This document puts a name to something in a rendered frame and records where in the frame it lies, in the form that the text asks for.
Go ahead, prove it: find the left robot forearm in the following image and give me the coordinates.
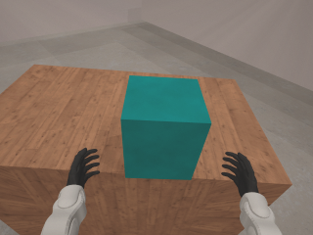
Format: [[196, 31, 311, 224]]
[[40, 184, 87, 235]]

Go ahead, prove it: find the right robot hand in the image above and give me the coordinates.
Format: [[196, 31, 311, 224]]
[[221, 152, 259, 197]]

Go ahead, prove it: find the right robot forearm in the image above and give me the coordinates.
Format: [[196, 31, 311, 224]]
[[239, 192, 283, 235]]

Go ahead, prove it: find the carton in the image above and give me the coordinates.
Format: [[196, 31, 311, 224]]
[[120, 75, 211, 180]]

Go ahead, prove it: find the left robot hand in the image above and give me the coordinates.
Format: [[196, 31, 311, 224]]
[[67, 147, 100, 189]]

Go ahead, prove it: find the pedestal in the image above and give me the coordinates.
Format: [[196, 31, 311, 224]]
[[0, 64, 292, 235]]

